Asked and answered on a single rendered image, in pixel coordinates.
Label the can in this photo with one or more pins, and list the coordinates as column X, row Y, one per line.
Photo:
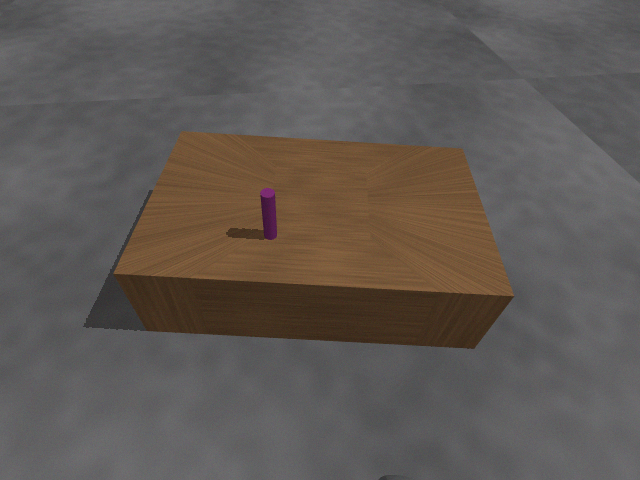
column 269, row 213

